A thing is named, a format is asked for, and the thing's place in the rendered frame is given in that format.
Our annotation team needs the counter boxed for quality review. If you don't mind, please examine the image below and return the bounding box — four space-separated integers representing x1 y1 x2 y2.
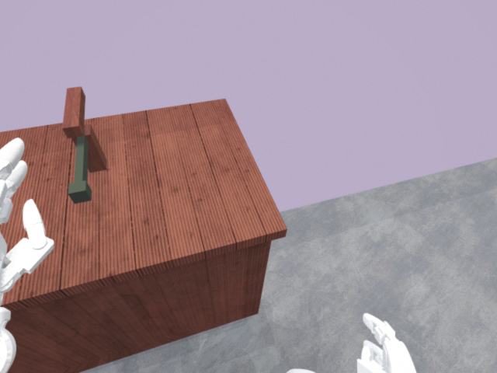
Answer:
0 86 287 373

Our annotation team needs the robot left hand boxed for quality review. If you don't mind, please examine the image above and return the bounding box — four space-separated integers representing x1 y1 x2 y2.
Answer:
0 138 54 306

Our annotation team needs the left robot forearm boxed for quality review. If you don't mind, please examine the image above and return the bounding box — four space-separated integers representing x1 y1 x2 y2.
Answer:
0 307 16 373

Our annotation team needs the tap lever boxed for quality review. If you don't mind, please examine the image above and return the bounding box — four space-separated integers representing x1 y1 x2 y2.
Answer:
68 130 92 204

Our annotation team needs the robot right hand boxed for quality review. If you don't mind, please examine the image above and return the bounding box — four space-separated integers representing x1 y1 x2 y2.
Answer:
357 313 416 373

